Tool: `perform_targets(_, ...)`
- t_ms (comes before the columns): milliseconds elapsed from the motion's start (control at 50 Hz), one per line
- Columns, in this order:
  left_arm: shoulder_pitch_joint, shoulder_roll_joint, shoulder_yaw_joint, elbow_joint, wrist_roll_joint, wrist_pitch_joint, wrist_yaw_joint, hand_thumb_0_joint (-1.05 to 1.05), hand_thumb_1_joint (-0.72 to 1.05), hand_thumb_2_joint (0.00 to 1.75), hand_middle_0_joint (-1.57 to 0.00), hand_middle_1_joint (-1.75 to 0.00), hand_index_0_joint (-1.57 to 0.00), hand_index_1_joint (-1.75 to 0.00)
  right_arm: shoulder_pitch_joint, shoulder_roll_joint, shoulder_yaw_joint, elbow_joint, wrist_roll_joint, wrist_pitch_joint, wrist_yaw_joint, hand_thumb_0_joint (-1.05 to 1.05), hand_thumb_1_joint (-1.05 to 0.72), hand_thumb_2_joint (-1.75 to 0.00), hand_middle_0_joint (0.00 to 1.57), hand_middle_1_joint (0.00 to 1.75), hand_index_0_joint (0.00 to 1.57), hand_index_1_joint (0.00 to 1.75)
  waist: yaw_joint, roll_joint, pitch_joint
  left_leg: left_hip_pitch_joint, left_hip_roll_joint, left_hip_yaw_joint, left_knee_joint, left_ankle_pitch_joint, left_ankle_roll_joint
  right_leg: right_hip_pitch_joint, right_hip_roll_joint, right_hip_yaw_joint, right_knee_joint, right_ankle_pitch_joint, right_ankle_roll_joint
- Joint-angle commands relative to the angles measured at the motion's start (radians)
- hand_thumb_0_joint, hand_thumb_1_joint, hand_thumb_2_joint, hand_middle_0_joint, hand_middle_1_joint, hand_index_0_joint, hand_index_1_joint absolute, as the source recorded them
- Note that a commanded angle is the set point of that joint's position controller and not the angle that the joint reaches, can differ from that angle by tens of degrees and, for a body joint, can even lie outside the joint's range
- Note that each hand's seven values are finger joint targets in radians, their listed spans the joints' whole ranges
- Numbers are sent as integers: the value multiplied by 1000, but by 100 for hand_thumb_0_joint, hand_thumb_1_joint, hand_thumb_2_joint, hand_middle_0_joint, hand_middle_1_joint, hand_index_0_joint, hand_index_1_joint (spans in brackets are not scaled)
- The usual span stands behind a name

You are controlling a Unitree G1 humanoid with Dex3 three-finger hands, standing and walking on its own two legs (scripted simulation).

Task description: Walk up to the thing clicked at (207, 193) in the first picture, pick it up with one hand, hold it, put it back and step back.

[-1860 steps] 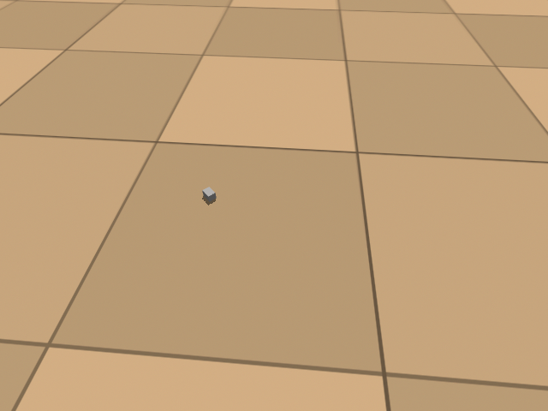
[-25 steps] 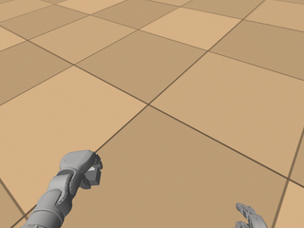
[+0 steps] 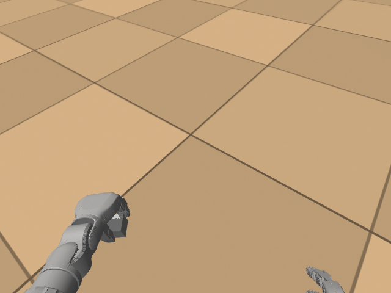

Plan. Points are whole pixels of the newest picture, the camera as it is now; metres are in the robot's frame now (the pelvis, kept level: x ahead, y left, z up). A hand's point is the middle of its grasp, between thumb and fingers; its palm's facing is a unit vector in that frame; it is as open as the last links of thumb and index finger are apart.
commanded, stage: crouch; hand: left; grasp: from above
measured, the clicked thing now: (112, 226) +0.31 +0.22 -0.08
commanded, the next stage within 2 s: lower in 1.92 s
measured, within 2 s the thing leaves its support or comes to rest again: neither
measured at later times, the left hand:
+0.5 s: hand (120, 239) +0.32 +0.24 -0.19, palm faces -0.42 +0.03 -0.91, open 6.9 cm
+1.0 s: hand (138, 253) +0.37 +0.25 -0.43, palm faces -0.45 -0.01 -0.89, open 7.0 cm
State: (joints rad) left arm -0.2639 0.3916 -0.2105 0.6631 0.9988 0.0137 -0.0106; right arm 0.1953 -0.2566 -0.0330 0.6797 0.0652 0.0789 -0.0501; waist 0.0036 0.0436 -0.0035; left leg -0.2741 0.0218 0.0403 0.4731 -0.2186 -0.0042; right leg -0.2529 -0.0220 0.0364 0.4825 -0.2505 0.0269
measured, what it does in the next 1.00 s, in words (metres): lowers itself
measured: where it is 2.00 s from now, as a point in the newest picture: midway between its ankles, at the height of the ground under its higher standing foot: outside the picture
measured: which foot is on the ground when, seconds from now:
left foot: down 0.00-1.00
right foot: down 0.00-1.00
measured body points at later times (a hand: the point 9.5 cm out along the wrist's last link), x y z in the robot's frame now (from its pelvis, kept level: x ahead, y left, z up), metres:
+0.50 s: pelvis -0.03 +0.00 -0.09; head +0.07 +0.01 +0.35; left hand +0.34 +0.23 -0.13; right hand +0.06 -0.29 -0.20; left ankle +0.02 +0.12 -0.74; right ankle +0.00 -0.14 -0.74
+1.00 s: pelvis -0.07 +0.00 -0.29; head +0.14 +0.03 +0.11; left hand +0.39 +0.25 -0.38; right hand -0.02 -0.27 -0.42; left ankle +0.02 +0.12 -0.74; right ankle +0.00 -0.14 -0.74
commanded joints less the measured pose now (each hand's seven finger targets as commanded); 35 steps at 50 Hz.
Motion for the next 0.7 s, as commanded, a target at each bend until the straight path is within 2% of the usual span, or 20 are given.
perform_targets(0,-281,170,73,-142,5,1,50,0,86,20,-120,-20,-122,-17,-67,-127,-48,-135,-1,-35,-6,0,-89,-90,20,30,20,30,-3,-50,-227,137,-33,7,-40,210,17,16,49,-29,-66,205,-31)
perform_targets(60,-279,173,75,-120,11,-14,62,0,86,21,-120,-19,-123,-17,-57,-128,-49,-131,-2,-30,-5,0,-89,-90,20,30,20,30,-9,-73,-217,118,-36,8,-33,192,20,2,46,-29,-65,190,-30)
perform_targets(100,-281,163,76,-80,20,-30,88,0,88,22,-123,-17,-125,-15,-47,-128,-50,-127,-7,-28,-3,0,-89,-90,20,30,20,30,-21,-80,-193,89,-35,5,-24,160,19,-33,46,-30,-54,157,-33)
perform_targets(180,-333,175,96,30,57,-60,168,0,90,20,-124,-15,-126,-14,-19,-133,-56,-99,-23,-23,5,0,-89,-90,20,30,20,30,-38,-78,-199,18,-36,1,46,124,15,-114,43,-29,6,123,-33)
perform_targets(200,-374,166,88,56,71,-64,188,0,90,19,-124,-17,-126,-14,-8,-134,-59,-92,-30,-24,8,0,-89,-90,20,30,20,30,-51,-61,-211,-7,-36,0,77,116,13,-153,41,-29,33,119,-35)
perform_targets(220,-408,156,80,79,79,-67,209,0,89,22,-124,-17,-126,-15,0,-135,-60,-86,-33,-25,12,0,-89,-90,20,30,20,30,-57,-63,-228,-31,-33,-4,111,110,11,-188,44,-31,63,115,-34)
perform_targets(240,-423,173,96,113,92,-70,234,0,90,22,-125,-18,-127,-16,13,-143,-67,-78,-38,-27,16,0,-89,-90,20,30,20,30,-61,-63,-241,-64,-35,-2,149,87,10,-222,41,-28,91,96,-34)
perform_targets(260,-447,166,94,139,109,-74,257,0,89,21,-124,-17,-126,-15,37,-145,-72,-66,-44,-31,22,0,-89,-90,20,30,20,30,-73,-56,-278,-106,-32,-3,204,85,10,-270,41,-27,143,97,-34)
perform_targets(320,-523,166,104,202,149,-93,321,0,86,23,-122,-17,-124,-16,71,-150,-88,-55,-61,-45,34,0,-89,-90,20,30,20,30,-75,6,-379,-215,-20,-13,369,86,-1,-441,51,-39,310,77,-46)
perform_targets(360,-568,134,92,261,165,-96,355,0,86,21,-121,-19,-124,-17,93,-154,-94,-53,-67,-54,40,0,-90,-90,20,30,20,30,-97,14,-419,-309,-18,-19,461,60,2,-547,54,-44,397,52,-50)
perform_targets(380,-577,145,100,292,175,-94,371,0,84,20,-120,-18,-123,-16,101,-156,-94,-54,-69,-57,40,0,-90,-90,20,30,20,30,-94,6,-445,-369,-19,-23,502,50,4,-577,56,-49,441,44,-50)
perform_targets(420,-593,208,148,342,179,-90,400,0,84,20,-118,-21,-121,-18,112,-166,-99,-52,-76,-63,39,0,-89,-90,20,30,20,30,-82,29,-495,-451,-19,-28,570,23,3,-649,61,-58,516,12,-54)
perform_targets(440,-591,198,141,384,176,-85,407,0,84,25,-119,-23,-122,-20,107,-164,-95,-53,-78,-67,37,0,-90,-90,20,30,20,30,-90,28,-486,-503,-21,-30,598,-14,5,-692,60,-62,546,-17,-56)
perform_targets(500,-670,213,149,420,171,-78,417,0,82,28,-120,-21,-121,-20,129,-167,-98,-42,-86,-79,34,0,-89,-90,20,30,20,30,-105,15,-556,-653,-20,-38,700,-97,14,-794,59,-65,645,-79,-58)
perform_targets(540,-702,256,180,399,161,-77,424,0,83,28,-119,-23,-121,-21,136,-174,-99,-42,-95,-89,31,0,-89,-90,20,30,20,30,-102,60,-634,-696,-17,-51,766,-113,14,-869,57,-69,721,-98,-60)
perform_targets(560,-721,241,168,411,163,-74,423,0,82,28,-119,-23,-121,-21,138,-172,-97,-37,-98,-92,28,0,-89,-90,20,30,20,30,-120,64,-650,-739,-17,-50,803,-123,17,-899,56,-71,756,-100,-59)
perform_targets(640,-777,302,205,396,164,-72,408,0,76,27,-114,-24,-116,-22,144,-179,-100,-26,-110,-101,27,0,-89,-90,20,30,20,30,-126,81,-735,-831,-13,-73,889,-173,17,-996,56,-84,866,-145,-62)
perform_targets(660,-768,317,212,418,172,-71,404,0,76,28,-114,-24,-116,-22,142,-177,-98,-22,-112,-102,28,0,-89,-90,20,30,20,30,-127,77,-730,-869,-14,-72,917,-188,20,-1029,56,-85,888,-158,-61)
perform_targets(680,-777,309,209,446,174,-71,399,0,74,27,-113,-23,-115,-21,147,-179,-96,-17,-116,-104,29,0,-89,-90,20,30,20,30,-143,63,-715,-898,-13,-82,939,-208,20,-1077,56,-89,910,-178,-62)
